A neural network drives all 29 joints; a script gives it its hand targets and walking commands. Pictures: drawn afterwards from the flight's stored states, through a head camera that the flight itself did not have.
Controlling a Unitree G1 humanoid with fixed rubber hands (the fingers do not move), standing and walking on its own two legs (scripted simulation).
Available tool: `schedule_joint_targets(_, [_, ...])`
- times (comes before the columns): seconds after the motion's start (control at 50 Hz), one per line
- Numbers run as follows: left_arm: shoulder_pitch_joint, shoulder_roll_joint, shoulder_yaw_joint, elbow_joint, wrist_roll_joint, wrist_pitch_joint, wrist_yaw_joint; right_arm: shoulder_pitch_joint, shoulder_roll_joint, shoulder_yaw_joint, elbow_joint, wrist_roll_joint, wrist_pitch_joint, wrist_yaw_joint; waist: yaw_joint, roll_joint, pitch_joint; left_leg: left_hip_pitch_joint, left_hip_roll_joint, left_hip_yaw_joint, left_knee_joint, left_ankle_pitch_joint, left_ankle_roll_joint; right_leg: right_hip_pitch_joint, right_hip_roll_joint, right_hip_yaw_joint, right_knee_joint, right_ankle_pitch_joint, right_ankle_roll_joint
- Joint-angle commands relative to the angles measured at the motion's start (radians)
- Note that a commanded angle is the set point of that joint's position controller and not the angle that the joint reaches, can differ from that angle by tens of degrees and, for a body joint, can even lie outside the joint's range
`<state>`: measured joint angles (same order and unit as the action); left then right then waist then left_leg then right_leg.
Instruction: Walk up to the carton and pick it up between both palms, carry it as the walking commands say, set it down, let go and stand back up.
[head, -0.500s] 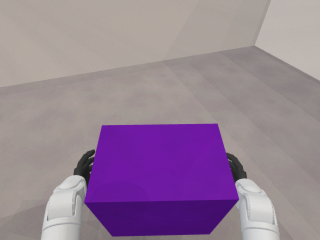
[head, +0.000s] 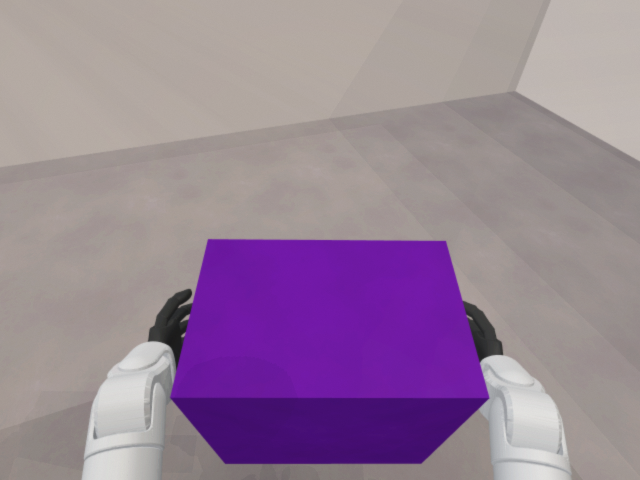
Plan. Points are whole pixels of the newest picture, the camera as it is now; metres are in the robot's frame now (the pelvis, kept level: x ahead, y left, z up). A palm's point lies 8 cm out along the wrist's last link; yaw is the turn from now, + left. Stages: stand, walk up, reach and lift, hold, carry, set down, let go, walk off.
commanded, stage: carry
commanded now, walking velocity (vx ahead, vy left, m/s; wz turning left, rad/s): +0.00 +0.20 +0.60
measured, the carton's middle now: (325, 362) +0.30 -0.02 -0.01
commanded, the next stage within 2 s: none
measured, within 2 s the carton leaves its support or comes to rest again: neither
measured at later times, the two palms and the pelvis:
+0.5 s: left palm out of the picture +0.20 +0.35 +0.08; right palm (338, 353) +0.27 -0.03 +0.08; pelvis -0.02 +0.11 -0.01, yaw +9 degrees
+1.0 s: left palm out of the picture +0.17 +0.38 +0.06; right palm (315, 391) +0.23 +0.00 +0.07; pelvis -0.05 +0.15 -0.01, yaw +10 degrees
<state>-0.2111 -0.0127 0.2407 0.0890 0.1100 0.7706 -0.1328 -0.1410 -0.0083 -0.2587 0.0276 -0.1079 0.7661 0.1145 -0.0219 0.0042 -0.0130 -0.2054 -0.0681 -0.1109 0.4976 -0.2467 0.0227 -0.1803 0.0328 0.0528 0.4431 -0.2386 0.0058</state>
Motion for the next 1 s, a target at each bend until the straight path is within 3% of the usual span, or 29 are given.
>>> schedule_joint_targets(0.0, [-0.326, -0.737, -0.708, -0.335, -0.221, 0.129, -0.049, -0.567, 0.71, 0.793, -0.394, 0.346, 0.127, 0.122, 0.03, -0.133, -0.297, -0.35, 0.136, 0.073, 0.533, -0.295, -0.035, 0.11, -0.506, 0.246, 0.004, 0.734, -0.234])
schedule_joint_targets(0.08, [-0.267, -0.733, -0.766, -0.506, -0.266, 0.248, -0.017, -0.464, 0.694, 0.792, -0.469, 0.418, 0.254, 0.115, 0.036, -0.13, -0.375, -0.313, 0.139, 0.106, 0.312, -0.147, -0.045, 0.138, -0.465, 0.104, 0.127, 0.769, -0.162])
schedule_joint_targets(0.14, [-0.215, -0.702, -0.791, -0.57, -0.303, 0.313, -0.018, -0.373, 0.698, 0.804, -0.505, 0.444, 0.315, 0.113, 0.016, -0.16, -0.39, -0.079, 0.052, 0.206, 0.007, 0.011, -0.025, -0.01, -0.352, -0.027, 0.206, 0.595, -0.053])
schedule_joint_targets(0.16, [-0.311, -0.707, -0.821, -0.586, -0.33, 0.326, -0.02, -0.455, 0.705, 0.819, -0.516, 0.462, 0.324, 0.113, 0.008, -0.034, -0.402, 0.055, 0.082, 0.151, -0.105, 0.161, -0.008, -0.119, -0.264, -0.094, 0.308, 0.363, -0.003])
schedule_joint_targets(0.18, [-0.307, -0.687, -0.822, -0.603, -0.319, 0.343, -0.023, -0.433, 0.707, 0.821, -0.496, 0.459, 0.336, 0.119, 0.008, 0.234, -0.405, 0.209, 0.298, -0.124, -0.122, 0.661, 0.049, -0.337, -0.139, -0.166, 0.489, -0.14, 0.071])
schedule_joint_targets(0.2, [-0.356, -0.699, -0.835, -0.636, -0.34, 0.349, -0.032, -0.447, 0.717, 0.806, -0.517, 0.453, 0.337, 0.115, 0.011, 0.367, -0.451, 0.341, 0.416, -0.254, -0.028, 1.06, 0.161, -0.487, -0.06, -0.139, 0.598, -0.435, 0.079])
schedule_joint_targets(0.22, [-0.322, -0.729, -0.84, -0.633, -0.351, 0.358, -0.041, -0.407, 0.749, 0.793, -0.529, 0.442, 0.349, 0.112, 0.006, 0.266, -0.452, 0.313, 0.432, -0.168, 0.003, 1.093, 0.196, -0.472, -0.099, -0.108, 0.667, -0.457, 0.064])
schedule_joint_targets(0.28, [-0.488, -0.794, -0.858, -0.67, -0.461, 0.365, -0.069, -0.552, 0.754, 0.826, -0.657, 0.436, 0.352, 0.072, 0.003, 0.079, -0.446, 0.196, 0.324, -0.042, 0.001, 0.7, 0.17, -0.41, -0.13, -0.104, 0.531, -0.332, 0.052])
schedule_joint_targets(0.3, [-0.485, -0.786, -0.843, -0.61, -0.464, 0.372, -0.08, -0.598, 0.737, 0.821, -0.666, 0.425, 0.352, 0.057, 0.005, 0.053, -0.443, 0.153, 0.324, -0.071, -0.024, 0.637, 0.165, -0.384, -0.126, -0.094, 0.558, -0.309, 0.041])
schedule_joint_targets(0.34, [-0.299, -0.813, -0.821, -0.561, -0.443, 0.397, -0.09, -0.391, 0.746, 0.782, -0.639, 0.359, 0.376, 0.044, 0.005, 0.067, -0.436, 0.121, 0.357, -0.11, -0.069, 0.505, 0.185, -0.33, -0.106, -0.119, 0.504, -0.244, 0.033])
schedule_joint_targets(0.38, [-0.204, -0.811, -0.794, -0.512, -0.425, 0.403, -0.101, -0.347, 0.729, 0.781, -0.636, 0.329, 0.387, 0.042, 0.01, 0.025, -0.437, 0.084, 0.348, -0.073, -0.08, 0.436, 0.187, -0.248, -0.092, -0.114, 0.396, -0.206, 0.017])
schedule_joint_targets(0.44, [-0.158, -0.792, -0.758, -0.447, -0.39, 0.414, -0.112, -0.277, 0.72, 0.771, -0.524, 0.298, 0.412, 0.057, 0.035, 0.021, -0.408, 0.001, 0.292, 0.007, -0.049, 0.251, 0.12, -0.069, -0.075, -0.12, 0.043, -0.013, 0.002])
schedule_joint_targets(0.46, [-0.182, -0.772, -0.753, -0.469, -0.38, 0.41, -0.113, -0.229, 0.722, 0.772, -0.485, 0.283, 0.412, 0.063, 0.036, 0.031, -0.389, -0.08, 0.267, 0.002, -0.028, 0.197, 0.088, 0.024, -0.124, -0.066, 0.018, 0.056, -0.013])
schedule_joint_targets(0.5, [-0.292, -0.72, -0.774, -0.513, -0.387, 0.395, -0.111, -0.306, 0.723, 0.806, -0.472, 0.319, 0.409, 0.08, 0.029, -0.144, -0.305, -0.281, 0.157, 0.083, 0.08, -0.067, 0.017, 0.096, -0.309, 0.122, -0.022, 0.222, -0.072])
schedule_joint_targets(0.52, [-0.443, -0.716, -0.796, -0.54, -0.415, 0.38, -0.105, -0.501, 0.706, 0.827, -0.496, 0.371, 0.397, 0.085, 0.027, -0.171, -0.261, -0.313, 0.112, 0.123, 0.155, -0.151, 0.002, 0.063, -0.378, 0.17, -0.062, 0.245, -0.117])
schedule_joint_targets(0.54, [-0.412, -0.735, -0.793, -0.542, -0.404, 0.39, -0.1, -0.464, 0.727, 0.811, -0.475, 0.375, 0.403, 0.094, 0.027, -0.102, -0.227, -0.285, 0.112, 0.131, 0.185, -0.154, -0.002, -0.005, -0.385, 0.111, -0.069, 0.172, -0.145])
schedule_joint_targets(0.56, [-0.344, -0.735, -0.786, -0.552, -0.377, 0.393, -0.095, -0.427, 0.753, 0.82, -0.478, 0.382, 0.41, 0.102, 0.02, -0.095, -0.17, -0.233, 0.122, 0.14, 0.139, -0.123, -0.002, -0.093, -0.364, 0.103, -0.091, 0.087, -0.151])
schedule_joint_targets(0.58, [-0.341, -0.748, -0.768, -0.503, -0.358, 0.394, -0.09, -0.506, 0.755, 0.831, -0.504, 0.399, 0.407, 0.106, 0.015, -0.117, -0.117, -0.191, 0.131, 0.134, 0.117, -0.076, 0.001, -0.173, -0.341, 0.092, -0.122, 0.0, -0.137])
schedule_joint_targets(0.64, [-0.247, -0.752, -0.749, -0.43, -0.327, 0.416, -0.073, -0.496, 0.714, 0.824, -0.501, 0.422, 0.41, 0.116, 0.014, 0.046, -0.103, -0.091, 0.185, 0.041, -0.086, -0.008, 0.014, -0.258, -0.185, -0.035, -0.025, -0.175, -0.055])
schedule_joint_targets(0.68, [-0.246, -0.748, -0.741, -0.418, -0.32, 0.43, -0.065, -0.408, 0.694, 0.78, -0.423, 0.4, 0.422, 0.122, 0.021, 0.132, -0.112, -0.165, 0.251, -0.06, -0.216, -0.18, 0.011, -0.183, -0.127, -0.08, 0.036, -0.15, -0.027])
schedule_joint_targets(0.72, [-0.264, -0.745, -0.755, -0.42, -0.332, 0.429, -0.067, -0.42, 0.691, 0.78, -0.44, 0.401, 0.417, 0.116, 0.018, 0.102, -0.114, -0.246, 0.286, -0.122, -0.309, -0.245, -0.003, -0.065, -0.099, -0.1, 0.084, -0.089, -0.012])
schedule_joint_targets(0.78, [-0.358, -0.769, -0.771, -0.489, -0.359, 0.417, -0.064, -0.472, 0.739, 0.79, -0.448, 0.418, 0.415, 0.12, 0.013, 0.026, -0.192, -0.169, 0.277, -0.068, -0.299, -0.155, -0.028, -0.046, -0.096, -0.112, 0.099, -0.056, -0.009])
schedule_joint_targets(0.8, [-0.332, -0.769, -0.78, -0.47, -0.359, 0.418, -0.062, -0.45, 0.717, 0.778, -0.453, 0.407, 0.41, 0.113, 0.011, 0.081, -0.213, -0.125, 0.284, -0.075, -0.299, -0.115, -0.031, -0.072, -0.095, -0.1, 0.093, -0.061, -0.005])
schedule_joint_targets(0.82, [-0.329, -0.778, -0.79, -0.501, -0.372, 0.412, -0.063, -0.46, 0.714, 0.795, -0.499, 0.418, 0.404, 0.114, 0.012, 0.079, -0.25, -0.085, 0.281, -0.056, -0.292, -0.124, -0.028, -0.088, -0.098, -0.102, 0.087, -0.06, -0.008])
schedule_joint_targets(0.84, [-0.346, -0.794, -0.789, -0.507, -0.385, 0.41, -0.067, -0.496, 0.741, 0.806, -0.529, 0.425, 0.4, 0.111, 0.011, 0.015, -0.272, -0.072, 0.279, -0.054, -0.289, -0.122, -0.024, -0.077, -0.088, -0.119, 0.087, -0.073, -0.007])
schedule_joint_targets(0.9, [-0.331, -0.816, -0.797, -0.496, -0.391, 0.406, -0.073, -0.466, 0.733, 0.798, -0.558, 0.401, 0.396, 0.098, 0.008, 0.061, -0.27, -0.051, 0.285, -0.045, -0.307, -0.159, -0.025, -0.121, -0.079, -0.128, 0.107, -0.104, -0.009])
schedule_joint_targets(0.92, [-0.326, -0.811, -0.791, -0.503, -0.389, 0.404, -0.074, -0.471, 0.738, 0.801, -0.56, 0.398, 0.395, 0.096, 0.01, 0.032, -0.288, -0.018, 0.297, -0.054, -0.299, -0.1, -0.019, -0.126, -0.087, -0.118, 0.086, -0.088, -0.007])
schedule_joint_targets(0.94, [-0.307, -0.798, -0.801, -0.53, -0.383, 0.398, -0.073, -0.451, 0.742, 0.818, -0.587, 0.408, 0.391, 0.097, 0.006, 0.07, -0.307, 0.015, 0.309, -0.066, -0.299, -0.03, -0.044, -0.142, -0.08, -0.123, 0.104, -0.116, -0.004])
schedule_joint_targets(0.98, [-0.304, -0.79, -0.807, -0.566, -0.383, 0.397, -0.068, -0.429, 0.746, 0.823, -0.595, 0.407, 0.389, 0.099, 0.009, 0.075, -0.353, 0.072, 0.322, -0.071, -0.26, 0.087, -0.029, -0.143, -0.085, -0.104, 0.099, -0.096, -0.012])
